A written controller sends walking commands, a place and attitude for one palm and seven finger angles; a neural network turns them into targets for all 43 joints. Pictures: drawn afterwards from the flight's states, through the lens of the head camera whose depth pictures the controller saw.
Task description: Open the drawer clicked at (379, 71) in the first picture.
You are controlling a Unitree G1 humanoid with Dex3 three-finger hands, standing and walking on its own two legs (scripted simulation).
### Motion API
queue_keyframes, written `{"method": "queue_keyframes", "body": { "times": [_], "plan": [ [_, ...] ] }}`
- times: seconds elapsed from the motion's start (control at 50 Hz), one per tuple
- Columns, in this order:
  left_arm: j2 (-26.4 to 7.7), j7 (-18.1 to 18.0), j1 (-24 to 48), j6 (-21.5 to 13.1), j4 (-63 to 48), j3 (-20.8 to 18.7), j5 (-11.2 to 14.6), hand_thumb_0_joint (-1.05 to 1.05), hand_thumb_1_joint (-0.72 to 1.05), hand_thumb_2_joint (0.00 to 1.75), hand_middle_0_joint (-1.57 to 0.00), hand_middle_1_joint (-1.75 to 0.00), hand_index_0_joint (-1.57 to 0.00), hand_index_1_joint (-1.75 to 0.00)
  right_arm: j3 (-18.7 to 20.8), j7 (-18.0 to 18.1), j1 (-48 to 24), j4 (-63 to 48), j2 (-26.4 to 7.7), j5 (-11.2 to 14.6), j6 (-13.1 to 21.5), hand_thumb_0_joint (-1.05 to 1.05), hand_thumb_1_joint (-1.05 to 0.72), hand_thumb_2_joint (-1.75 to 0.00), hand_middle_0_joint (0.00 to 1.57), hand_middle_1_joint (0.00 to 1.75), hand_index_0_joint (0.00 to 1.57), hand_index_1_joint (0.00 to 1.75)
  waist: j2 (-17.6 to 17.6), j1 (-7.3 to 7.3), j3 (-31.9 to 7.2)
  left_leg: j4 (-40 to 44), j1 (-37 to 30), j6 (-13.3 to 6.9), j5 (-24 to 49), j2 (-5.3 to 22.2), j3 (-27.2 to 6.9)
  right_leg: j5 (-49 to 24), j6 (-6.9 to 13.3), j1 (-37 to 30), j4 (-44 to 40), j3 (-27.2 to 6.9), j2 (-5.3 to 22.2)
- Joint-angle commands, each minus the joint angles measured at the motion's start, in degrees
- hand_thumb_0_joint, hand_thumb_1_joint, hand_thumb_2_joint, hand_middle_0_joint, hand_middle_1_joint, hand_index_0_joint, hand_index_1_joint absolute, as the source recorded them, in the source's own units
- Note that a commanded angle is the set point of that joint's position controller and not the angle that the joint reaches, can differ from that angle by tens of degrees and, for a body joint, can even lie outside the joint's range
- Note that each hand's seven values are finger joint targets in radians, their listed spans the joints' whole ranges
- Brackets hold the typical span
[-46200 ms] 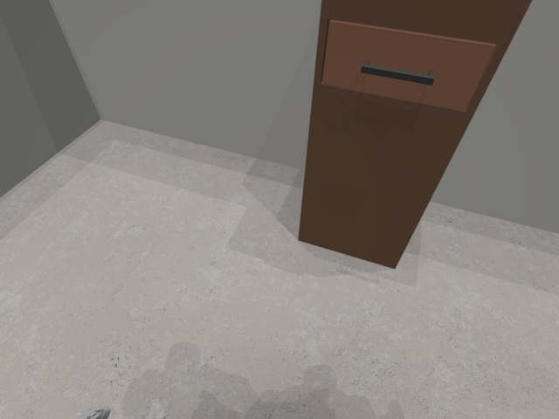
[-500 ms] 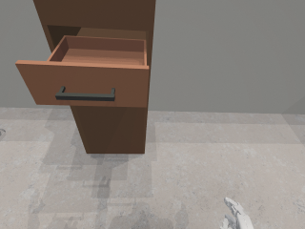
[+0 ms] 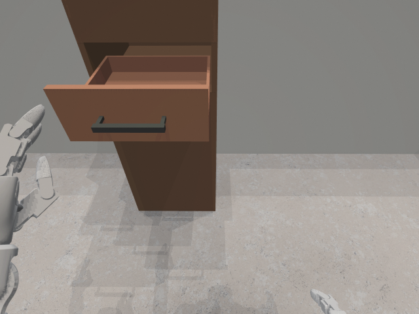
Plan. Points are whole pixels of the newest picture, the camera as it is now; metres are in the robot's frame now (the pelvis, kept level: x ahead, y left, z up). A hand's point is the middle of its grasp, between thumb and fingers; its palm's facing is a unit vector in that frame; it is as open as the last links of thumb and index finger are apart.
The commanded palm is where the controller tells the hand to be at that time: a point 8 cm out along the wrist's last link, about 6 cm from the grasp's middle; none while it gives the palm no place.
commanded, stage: let the arm hang, fingers relaxed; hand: left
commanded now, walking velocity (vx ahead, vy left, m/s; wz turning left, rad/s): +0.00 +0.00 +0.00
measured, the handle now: (130, 123) +0.53 +0.23 +0.09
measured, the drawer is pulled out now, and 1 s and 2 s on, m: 0.27 0.27 0.27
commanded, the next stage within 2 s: look to check the result in 1.04 s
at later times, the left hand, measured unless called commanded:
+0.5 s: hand out of the picture -0.11 +0.18 -0.14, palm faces +0.06 -0.97 -0.24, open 7.2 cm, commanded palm none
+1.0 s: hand out of the picture +0.02 +0.16 -0.16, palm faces +0.04 -0.98 -0.21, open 7.3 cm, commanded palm none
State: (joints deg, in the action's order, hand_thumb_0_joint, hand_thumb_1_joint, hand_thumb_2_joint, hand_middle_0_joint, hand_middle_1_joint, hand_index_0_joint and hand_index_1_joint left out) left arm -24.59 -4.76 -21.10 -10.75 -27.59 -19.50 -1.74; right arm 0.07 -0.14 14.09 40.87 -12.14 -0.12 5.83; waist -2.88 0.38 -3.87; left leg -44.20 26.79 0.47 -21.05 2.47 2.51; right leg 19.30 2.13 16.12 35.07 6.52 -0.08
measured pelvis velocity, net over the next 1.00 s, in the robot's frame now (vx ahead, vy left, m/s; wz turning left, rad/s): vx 0.01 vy -0.02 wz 0.01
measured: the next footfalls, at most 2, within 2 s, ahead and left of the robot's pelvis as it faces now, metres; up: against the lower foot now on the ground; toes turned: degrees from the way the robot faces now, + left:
none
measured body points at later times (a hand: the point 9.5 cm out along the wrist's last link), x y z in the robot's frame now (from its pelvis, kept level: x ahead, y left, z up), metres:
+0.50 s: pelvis +0.01 +0.00 +0.02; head +0.03 -0.01 +0.46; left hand -0.11 +0.23 -0.13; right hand -0.01 -0.23 -0.14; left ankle +0.05 +0.12 -0.72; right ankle -0.01 -0.10 -0.72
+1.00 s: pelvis +0.01 -0.02 +0.02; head +0.02 -0.03 +0.47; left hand +0.02 +0.21 -0.14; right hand -0.02 -0.22 -0.15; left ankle +0.05 +0.12 -0.72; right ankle -0.01 -0.10 -0.72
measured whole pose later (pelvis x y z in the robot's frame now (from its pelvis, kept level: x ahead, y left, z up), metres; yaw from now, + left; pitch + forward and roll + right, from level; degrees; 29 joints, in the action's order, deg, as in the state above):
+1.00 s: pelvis +0.01 -0.02 +0.02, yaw +0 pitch -2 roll +0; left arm -8.2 -2.3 -15.1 0.0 63.6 -1.3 -0.4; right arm 0.8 1.8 18.7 64.8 -6.7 -1.2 -1.6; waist -1.0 1.2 3.0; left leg -25.0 12.2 1.3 -10.2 3.0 3.3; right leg 16.2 2.8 6.4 24.7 7.0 -0.6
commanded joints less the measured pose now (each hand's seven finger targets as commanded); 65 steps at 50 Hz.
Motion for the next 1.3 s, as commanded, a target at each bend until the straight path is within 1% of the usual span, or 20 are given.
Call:
{"method": "queue_keyframes", "body": {
  "times": [0.0,0.04,0.06,0.08,0.1,0.12,0.14,0.18,0.2,0.22,0.24,0.26,0.3,0.34,0.44,0.52,0.58,0.64,0.84,1.28],
  "plan": [
    [6.2,4.5,-0.7,11.8,36.5,13.5,-0.3,0.00,0.90,0.90,-0.20,-0.30,-0.20,-0.30,3.0,-0.5,1.1,-1.1,-7.5,-0.4,-3.6,0.00,-0.90,-0.90,0.20,0.30,0.20,0.30,16.1,1.45,1.8,1.9,-2.5,-1.4,6.2,0.2,-1.8,-22.4,2.9,1.5,-2.9,-6.2,11.9],
    [5.1,4.7,1.2,12.2,43.0,14.5,-0.4,0.00,0.90,0.90,-0.20,-0.30,-0.20,-0.30,3.0,-0.2,-0.8,-1.1,-8.0,-1.6,-4.8,0.00,-0.90,-0.90,0.20,0.30,0.20,0.30,17.5,0.79,7.1,5.4,-5.5,-2.8,13.8,0.9,-3.6,-16.7,0.9,5.2,-5.2,-6.6,10.3],
    [4.7,4.4,2.5,12.4,46.7,14.7,-0.5,0.00,0.90,0.90,-0.20,-0.30,-0.20,-0.30,2.9,0.0,-1.6,-0.6,-7.9,-2.0,-5.5,0.00,-0.90,-0.90,0.20,0.30,0.20,0.30,17.7,0.72,8.8,6.7,-6.7,-2.8,13.5,1.3,-4.1,-11.2,0.7,6.1,-7.9,-7.3,9.9],
    [4.4,4.2,4.2,12.5,50.6,15.0,-0.4,0.00,0.90,0.90,-0.20,-0.30,-0.20,-0.30,2.7,0.1,-1.8,0.0,-8.0,-2.2,-5.8,0.00,-0.90,-0.90,0.20,0.30,0.20,0.30,14.1,0.87,10.8,8.9,-7.8,-3.2,17.7,2.3,-5.2,-9.9,0.4,6.7,-7.4,-6.9,8.8],
    [4.5,4.2,5.0,12.7,54.8,15.1,-0.1,0.00,0.90,0.90,-0.20,-0.30,-0.20,-0.30,2.5,0.2,-0.5,1.7,-7.6,-2.2,-5.8,0.00,-0.90,-0.90,0.20,0.30,0.20,0.30,6.0,1.24,9.9,12.6,-7.6,-3.5,20.9,3.3,-7.1,-8.2,-0.3,4.1,-5.0,-5.5,7.4],
    [4.7,4.2,5.1,12.6,59.2,15.4,0.4,0.00,0.90,0.90,-0.20,-0.30,-0.20,-0.30,2.1,0.4,-0.6,3.5,-7.9,-2.1,-5.8,0.00,-0.90,-0.90,0.20,0.30,0.20,0.30,-0.6,0.52,9.6,15.5,-7.0,-4.0,21.1,4.6,-8.7,-6.3,-0.9,2.0,-4.3,-5.0,5.9],
    [4.6,4.2,4.5,12.4,63.7,15.7,0.7,0.00,0.90,0.90,-0.20,-0.30,-0.20,-0.30,1.8,0.7,-0.9,5.1,-8.2,-2.0,-5.9,0.00,-0.90,-0.90,0.20,0.30,0.20,0.30,-3.0,-0.02,8.5,17.8,-6.7,-4.1,18.7,5.2,-9.4,-4.8,-1.0,-1.0,-5.2,-4.9,5.0],
    [4.3,4.1,3.1,12.0,71.5,16.3,1.0,0.00,0.90,0.90,-0.20,-0.30,-0.20,-0.30,1.5,1.1,-0.9,7.4,-8.1,-1.5,-6.1,0.00,-0.90,-0.90,0.20,0.30,0.20,0.30,-3.6,-0.67,7.4,20.0,-7.0,-3.2,11.9,4.5,-8.0,-4.0,-0.1,-4.4,-9.1,-6.1,5.3],
    [5.0,4.1,2.1,11.7,74.6,16.4,1.2,0.00,0.90,0.90,-0.20,-0.30,-0.20,-0.30,1.4,1.3,0.1,8.7,-7.1,-1.4,-6.1,0.00,-0.90,-0.90,0.20,0.30,0.20,0.30,-4.2,-0.24,5.3,20.0,-8.5,-2.8,10.0,4.0,-7.0,-4.1,0.4,-5.5,-10.7,-6.8,5.9],
    [7.0,3.9,1.0,11.5,76.8,15.7,1.1,0.00,0.90,0.90,-0.20,-0.30,-0.20,-0.30,1.6,1.5,0.8,9.6,-5.8,-1.6,-6.3,0.00,-0.90,-0.90,0.20,0.30,0.20,0.30,-7.9,-0.13,4.4,20.7,-9.7,-2.6,7.9,3.8,-6.7,-3.6,0.8,-5.7,-11.8,-6.7,6.2],
    [6.6,3.9,0.2,11.4,79.0,16.1,1.4,0.00,0.90,0.90,-0.20,-0.30,-0.20,-0.30,1.4,1.6,1.8,10.7,-5.3,-1.4,-6.3,0.00,-0.90,-0.90,0.20,0.30,0.20,0.30,-10.2,-0.02,3.2,21.6,-11.3,-2.6,7.4,4.0,-6.6,-4.3,0.9,-6.1,-12.2,-6.6,6.2],
    [6.8,4.0,-0.5,11.3,80.9,16.4,1.5,0.00,0.90,0.90,-0.20,-0.30,-0.20,-0.30,1.4,1.7,2.7,11.8,-4.9,-1.3,-6.4,0.00,-0.90,-0.90,0.20,0.30,0.20,0.30,-10.3,0.00,2.3,22.4,-12.3,-2.6,7.2,4.2,-6.8,-5.0,0.9,-6.6,-12.6,-6.3,6.0],
    [7.5,3.8,-1.1,11.1,83.9,17.2,1.4,0.00,0.90,0.90,-0.20,-0.30,-0.20,-0.30,1.6,1.9,4.3,13.5,-4.7,-0.8,-6.6,0.00,-0.90,-0.90,0.20,0.30,0.20,0.30,-4.3,0.25,3.6,22.2,-14.0,-2.8,10.0,4.7,-6.2,-7.8,0.8,-6.2,-14.3,-5.8,6.1],
    [8.0,3.6,-1.9,10.9,86.6,17.8,1.4,0.00,0.90,0.90,-0.20,-0.30,-0.20,-0.30,1.6,2.0,5.9,15.5,-4.0,-0.6,-6.7,0.00,-0.90,-0.90,0.20,0.30,0.20,0.30,-1.8,0.64,4.1,21.5,-15.7,-2.5,11.4,4.3,-5.1,-8.2,0.9,-5.3,-15.7,-6.0,6.8],
    [8.8,2.9,-3.2,10.6,90.8,18.5,1.5,0.00,0.90,0.90,-0.20,-0.30,-0.20,-0.30,1.4,2.1,7.7,19.2,-2.7,-0.3,-7.1,0.00,-0.90,-0.90,0.20,0.30,0.20,0.30,2.5,0.96,7.5,21.6,-17.3,-2.4,13.2,4.3,-3.9,-7.4,0.8,-2.9,-17.4,-5.7,7.1],
    [9.9,2.6,-4.0,10.7,92.4,18.6,1.5,0.00,0.90,0.90,-0.20,-0.30,-0.20,-0.30,1.1,2.1,8.0,21.0,-1.8,-0.5,-7.2,0.00,-0.90,-0.90,0.20,0.30,0.20,0.30,2.8,0.84,9.2,22.5,-17.1,-2.3,12.0,4.1,-3.5,-4.3,0.8,-2.0,-17.9,-5.7,6.9],
    [10.2,2.3,-3.8,10.7,92.6,18.5,1.5,0.00,0.90,0.90,-0.20,-0.30,-0.20,-0.30,1.2,2.0,7.8,21.8,-1.2,-0.6,-7.3,0.00,-0.90,-0.90,0.20,0.30,0.20,0.30,5.7,0.48,10.4,23.0,-16.2,-2.2,11.3,4.1,-3.4,-2.6,0.7,-1.7,-18.3,-5.6,6.7],
    [10.6,2.2,-3.0,10.8,92.2,18.4,1.4,0.00,0.90,0.90,-0.20,-0.30,-0.20,-0.30,1.2,1.9,7.9,22.4,-0.1,-0.8,-7.3,0.00,-0.90,-0.90,0.20,0.30,0.20,0.30,4.2,0.57,12.7,23.0,-15.0,-2.1,10.8,3.5,-3.0,-1.3,0.8,-0.8,-18.6,-6.3,6.8],
    [11.0,2.2,-0.4,10.6,91.1,17.5,1.6,0.00,0.90,0.90,-0.20,-0.30,-0.20,-0.30,1.3,2.2,7.9,22.8,1.4,-1.1,-6.6,0.00,-0.90,-0.90,0.20,0.30,0.20,0.30,0.9,-0.05,11.1,23.3,-13.6,-1.7,14.2,3.7,-2.9,-7.0,1.0,-4.7,-17.1,-6.0,6.8],
    [9.5,2.1,0.3,9.9,90.7,17.3,1.5,0.00,0.90,0.90,-0.20,-0.30,-0.20,-0.30,1.9,2.5,6.2,22.0,-1.2,-0.7,-6.7,0.00,-0.90,-0.90,0.20,0.30,0.20,0.30,2.4,0.55,8.9,22.7,-18.4,-1.4,17.0,4.5,-2.6,-12.9,0.9,-5.5,-18.8,-6.6,6.7]
  ]
}}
